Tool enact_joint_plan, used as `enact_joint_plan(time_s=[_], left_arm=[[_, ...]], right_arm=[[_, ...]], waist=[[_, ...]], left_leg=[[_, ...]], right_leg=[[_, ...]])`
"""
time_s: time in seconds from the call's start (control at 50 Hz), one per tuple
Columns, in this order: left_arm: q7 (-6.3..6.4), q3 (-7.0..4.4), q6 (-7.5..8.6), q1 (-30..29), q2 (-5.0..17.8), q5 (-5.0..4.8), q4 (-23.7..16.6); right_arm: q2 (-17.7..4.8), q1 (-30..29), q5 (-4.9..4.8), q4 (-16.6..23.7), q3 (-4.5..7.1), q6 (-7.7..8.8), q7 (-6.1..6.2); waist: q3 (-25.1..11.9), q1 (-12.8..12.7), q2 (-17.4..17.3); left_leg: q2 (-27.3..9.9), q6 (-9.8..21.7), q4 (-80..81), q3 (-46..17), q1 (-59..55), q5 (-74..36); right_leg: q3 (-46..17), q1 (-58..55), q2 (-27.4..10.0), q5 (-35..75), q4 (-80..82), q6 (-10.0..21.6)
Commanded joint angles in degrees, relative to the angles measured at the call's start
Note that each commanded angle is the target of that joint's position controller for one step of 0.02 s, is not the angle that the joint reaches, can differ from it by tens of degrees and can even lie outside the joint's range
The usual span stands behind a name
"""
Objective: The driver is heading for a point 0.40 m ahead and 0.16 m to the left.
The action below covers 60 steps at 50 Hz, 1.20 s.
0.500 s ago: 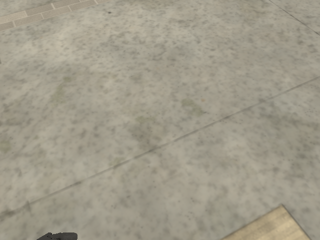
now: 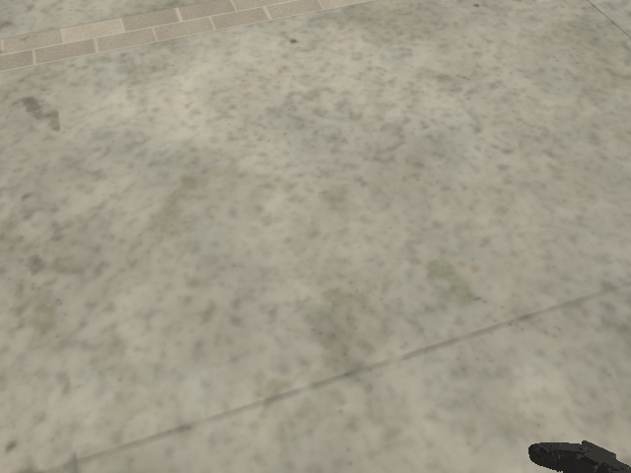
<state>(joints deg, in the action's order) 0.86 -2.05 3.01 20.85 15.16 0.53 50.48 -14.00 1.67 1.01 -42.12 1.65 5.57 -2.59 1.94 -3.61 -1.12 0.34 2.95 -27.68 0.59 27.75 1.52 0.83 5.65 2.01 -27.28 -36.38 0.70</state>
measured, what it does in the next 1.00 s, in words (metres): steps on the spot, turning left: right foot, then left foot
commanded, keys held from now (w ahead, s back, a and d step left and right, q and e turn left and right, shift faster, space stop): q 0.92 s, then w+q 0.02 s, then w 0.06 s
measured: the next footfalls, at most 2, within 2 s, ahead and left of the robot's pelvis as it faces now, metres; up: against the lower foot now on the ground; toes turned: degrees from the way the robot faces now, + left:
right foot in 0.42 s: +0.13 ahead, -0.13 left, +0.00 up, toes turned +17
left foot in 0.84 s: -0.01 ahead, +0.10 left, +0.00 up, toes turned +30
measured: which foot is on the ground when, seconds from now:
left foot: down 0.00-0.42, up 0.44-0.82, down 0.84-1.00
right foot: up 0.00-0.40, down 0.42-0.84, up 0.86-1.00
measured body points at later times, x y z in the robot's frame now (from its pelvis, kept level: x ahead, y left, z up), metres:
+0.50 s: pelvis +0.04 -0.03 +0.01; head +0.08 -0.05 +0.46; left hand +0.09 +0.27 -0.08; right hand +0.26 -0.27 -0.10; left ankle +0.09 +0.10 -0.68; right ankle +0.09 -0.14 -0.72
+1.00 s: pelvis +0.00 +0.00 +0.02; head +0.01 +0.04 +0.46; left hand -0.05 +0.32 -0.10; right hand +0.28 -0.15 -0.06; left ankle -0.05 +0.08 -0.72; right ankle +0.07 -0.14 -0.64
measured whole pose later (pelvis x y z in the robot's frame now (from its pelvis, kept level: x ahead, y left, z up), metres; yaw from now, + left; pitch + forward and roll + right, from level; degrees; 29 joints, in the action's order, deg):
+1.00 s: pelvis +0.00 +0.00 +0.02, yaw +33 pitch +2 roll -1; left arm 1.8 -5.5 -0.8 9.7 19.1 0.3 41.6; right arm -16.5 12.1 -0.4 -34.2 3.8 -1.3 0.1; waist 1.3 -0.5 2.4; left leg 1.8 3.0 -27.7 -2.6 16.4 13.6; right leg -0.1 31.5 -2.5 -22.0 -63.0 -3.5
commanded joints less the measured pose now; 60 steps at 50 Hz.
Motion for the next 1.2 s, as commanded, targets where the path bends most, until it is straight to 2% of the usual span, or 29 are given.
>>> enact_joint_plan(time_s=[0.02, 0.04, 0.08, 0.12, 0.16, 0.22, 0.26, 0.34, 0.4, 0.42, 0.44, 0.46, 0.48, 0.52, 0.58, 0.64, 0.7, 0.76, 0.82, 0.84, 0.86, 0.88, 0.9, 0.92, 0.94, 0.96, 1.0, 1.06, 1.2], left_arm=[[-0.55, -0.43, 1.61, 8.7, 6.1, 0.38, -2.8], [-0.45, -1.21, 1.11, 2.8, 8.5, -1.0, -4.8], [0.91, -1.83, -0.91, -3.1, 8.5, -0.71, -6.3], [1.76, -1.9, -2.67, -2.6, 6.8, -0.36, -7.1], [2.28, -1.81, -3.0, -2.2, 5.4, -0.11, -7.2], [2.45, -2.01, -3.22, -4.7, 5.7, 0.0, -8.1], [2.32, -1.99, -3.27, -7.1, 5.5, -0.09, -9.0], [1.6, -2.14, -2.39, -8.7, 5.9, -0.75, -10.0], [0.83, -2.84, -1.7, -4.7, 6.8, -1.18, -9.0], [1.02, -3.81, -1.77, -2.7, 10.5, -0.11, -9.1], [0.95, -5.17, -2.29, -4.1, 15.6, 1.98, -9.2], [0.82, -4.65, -1.88, -8.0, 13.4, 3.45, -11.3], [1.19, -3.71, -1.55, -12.6, 10.2, 2.89, -13.2], [1.43, -2.8, -1.41, -16.6, 7.1, 0.49, -14.3], [1.91, -2.38, -2.23, -14.4, 6.6, 0.45, -14.2], [2.49, -3.24, -3.12, -9.9, 8.6, 0.54, -13.3], [2.04, -4.36, -3.45, -10.3, 11.3, 0.1, -13.4], [1.19, -4.94, -3.34, -10.8, 12.4, -0.73, -13.2], [0.88, -4.94, -3.16, -12.0, 11.7, -2.32, -12.4], [0.62, -4.49, -2.97, -8.9, 9.6, -1.96, -11.1], [0.11, -3.12, -2.8, -8.8, 5.4, 1.19, -13.0], [0.68, -3.31, -2.57, -14.1, 6.4, 1.29, -15.7], [1.13, -4.1, -2.74, -17.2, 8.9, 0.18, -15.9], [1.44, -4.43, -3.05, -17.1, 9.2, -0.58, -15.4], [1.71, -4.68, -3.16, -15.1, 9.1, -0.14, -14.0], [1.5, -4.9, -3.14, -13.4, 9.6, 0.15, -13.4], [0.41, -4.77, -2.34, -12.4, 8.9, -0.49, -13.0], [-0.45, -4.2, -0.64, -14.7, 7.9, -0.87, -13.0], [-2.01, -3.08, 1.57, -16.4, 7.0, -1.56, -12.9]], right_arm=[[-10.5, 16.4, -0.21, 0.7, 2.86, -0.92, 0.52], [-10.3, 11.9, -0.95, 2.2, 2.98, -1.55, 0.67], [-9.6, 6.5, -1.35, 3.7, 2.89, -2.89, 1.34], [-10.4, 4.5, -0.34, 4.6, 3.32, -3.73, 1.56], [-10.8, 4.6, 0.01, 5.3, 3.74, -4.11, 2.01], [-11.6, 5.4, -0.74, 6.1, 4.32, -4.73, 3.14], [-11.8, 5.5, -0.99, 6.7, 4.53, -5.35, 3.69], [-11.9, 7.3, -1.1, 7.2, 4.8, -6.45, 4.08], [-11.3, 8.1, -2.05, 7.6, 4.7, -7.5, 4.48], [-9.3, 9.5, -2.16, 7.8, 4.19, -7.58, 4.55], [-7.7, 7.4, -2.59, 10.5, 4.12, -7.03, 4.26], [-11.6, 8.2, -1.28, 10.0, 5.35, -6.23, 4.04], [-13.4, 11.0, -1.56, 8.1, 6.31, -6.54, 3.8], [-11.4, 14.9, -1.28, 5.5, 6.12, -8.25, 4.34], [-8.7, 12.0, -2.09, 7.5, 5.17, -9.08, 4.16], [-7.1, 6.8, -2.28, 10.7, 4.27, -8.82, 3.59], [-6.1, 6.0, -2.05, 12.3, 3.57, -8.71, 2.49], [-7.6, 7.1, -2.21, 12.7, 4.1, -9.12, 1.82], [-7.6, 12.3, -2.16, 11.0, 4.78, -9.39, 1.42], [-9.7, 14.2, -2.07, 10.6, 5.6, -9.36, 1.93], [-17.0, 15.9, -1.91, 11.5, 7.27, -9.1, 2.95], [-18.8, 14.8, 0.16, 12.8, 7.13, -7.89, 2.56], [-16.2, 14.3, 0.93, 12.6, 6.47, -6.67, 2.14], [-14.6, 11.2, 0.4, 12.2, 5.84, -5.96, 2.29], [-12.8, 9.6, -1.12, 12.0, 5.46, -5.88, 2.69], [-11.2, 9.1, -2.14, 11.8, 4.77, -5.86, 2.96], [-9.8, 10.0, -1.56, 11.5, 3.91, -5.46, 3.33], [-9.9, 12.2, -0.76, 10.0, 3.68, -4.28, 3.7], [-13.0, 14.7, -1.7, 7.3, 4.29, -3.0, 2.76]], waist=[[-28.2, 6.3, -9.2], [-21.0, 6.2, -6.2], [-11.0, 4.4, 0.0], [-8.3, 1.8, -3.2], [-8.9, 1.4, -5.8], [-10.7, 2.3, -5.9], [-9.9, 3.0, -6.6], [-9.1, 4.0, -8.4], [-8.2, 1.8, -8.3], [-8.5, 1.9, -3.3], [-5.1, 3.5, 15.2], [-5.5, 3.3, 15.5], [-5.7, 5.4, 10.9], [-4.8, 6.5, 8.1], [-2.9, 4.4, 9.1], [-3.9, 0.8, 11.1], [-5.4, 0.2, 12.5], [-6.2, 0.7, 13.2], [-6.9, 4.1, 11.4], [-7.5, 4.3, 6.2], [-8.1, 3.0, -12.1], [-8.7, 5.6, -16.1], [-8.9, 7.5, -9.8], [-6.6, 5.5, -8.0], [-6.8, 4.3, -5.3], [-6.8, 3.8, -6.5], [-6.0, 3.8, -8.6], [-3.7, 5.1, -8.2], [-0.6, 7.1, -6.9]], left_leg=[[-22.5, 19.2, -0.4, -30.5, -45.3, -48.4], [-19.6, 17.0, 1.7, -26.0, -38.7, -38.6], [-15.4, 13.6, 7.0, -21.1, -22.5, -21.0], [-11.9, 12.1, 10.9, -19.1, -11.2, -9.7], [-10.2, 12.0, 11.8, -18.0, -7.9, -7.0], [-9.6, 11.2, 12.3, -20.1, -7.6, 4.2], [-8.7, 10.0, 13.0, -21.9, -6.4, 13.1], [-8.4, 8.5, 12.3, -26.5, -8.4, 17.1], [-5.3, 5.0, 9.6, -26.9, -6.3, 20.2], [-1.9, 1.8, 2.6, -23.1, -0.4, 25.6], [7.8, -1.2, -12.1, -9.0, 11.1, 29.8], [5.4, -3.6, -26.7, -9.2, 10.9, 31.1], [4.8, -4.1, -34.0, -10.0, 8.9, 27.7], [4.4, -6.1, -42.2, -8.1, 9.2, 22.0], [2.8, -8.3, -43.0, -4.5, 10.3, 18.1], [0.2, -9.6, -32.5, -2.9, 10.9, 18.7], [-1.5, -8.6, -23.1, 0.1, 2.9, 22.3], [-0.9, -6.5, -15.3, 2.7, -2.9, 21.6], [1.1, -1.9, 1.9, 4.6, -13.6, 9.9], [-0.1, 0.2, 6.3, 0.3, -21.7, 1.6], [-15.0, 5.9, 5.6, -19.5, -32.0, -21.5], [-23.9, 17.0, 6.1, -29.1, -26.8, -27.3], [-21.1, 16.9, 7.8, -25.9, -24.4, -19.4], [-17.3, 13.4, 8.0, -21.6, -22.4, -13.9], [-14.0, 10.4, 8.9, -19.7, -22.2, -1.5], [-12.8, 9.6, 10.7, -19.4, -21.7, 9.4], [-11.5, 9.6, 14.8, -21.0, -20.8, 25.3], [-11.5, 9.2, 17.2, -20.9, -22.2, 24.4], [-12.9, 10.2, 17.4, -21.2, -18.1, 24.4]], right_leg=[[-6.9, 26.1, 0.3, -11.5, -38.0, -3.0], [-6.6, 29.9, -1.6, -8.7, -39.6, -3.3], [-5.4, 30.0, -4.0, -2.5, -35.2, -3.8], [-4.7, 23.4, -4.0, 1.1, -27.8, -3.7], [-4.0, 20.8, -2.7, 2.8, -22.4, -4.0], [-5.1, 20.3, -2.3, 6.8, -17.2, -4.2], [-5.4, 19.6, -1.7, 8.6, -13.4, -4.2], [-5.3, 16.7, -0.2, 7.9, -4.7, -3.4], [-3.8, 6.9, -0.7, 13.8, 11.6, -0.5], [-10.4, 0.6, -9.6, 12.7, 15.9, 2.7], [-25.0, 1.9, -21.7, 17.5, 20.5, 10.4], [-29.7, 6.5, -26.7, 24.2, 21.7, 14.5], [-23.7, 7.7, -23.6, 27.2, 20.3, 12.7], [-14.2, 7.0, -17.8, 28.6, 18.4, 8.7], [-7.4, 5.4, -15.2, 29.3, 18.8, 9.5], [-7.0, -2.1, -17.3, 30.5, 18.0, 10.9], [-4.9, -0.8, -19.2, 32.7, 17.1, 11.4], [-4.0, 0.0, -20.7, 35.7, 15.5, 11.3], [-0.4, 3.3, -19.4, 34.4, 9.1, 6.9], [3.5, 9.7, -16.9, 26.9, 2.9, 2.5], [9.2, 26.5, -9.8, 1.0, -14.8, -3.7], [1.9, 34.7, -3.9, -12.0, -26.7, -5.9], [-2.9, 34.5, -4.7, -9.5, -32.1, -5.4], [-4.1, 34.7, -5.2, -4.3, -32.5, -4.5], [-4.5, 34.9, -5.9, 0.7, -30.4, -4.1], [-3.9, 34.8, -5.9, 5.1, -29.5, -4.1], [-2.9, 34.3, -5.3, 11.2, -27.4, -3.9], [-2.7, 33.5, -5.1, 15.1, -16.4, -3.6], [-1.8, 24.9, -4.5, 14.8, -0.1, -2.0]])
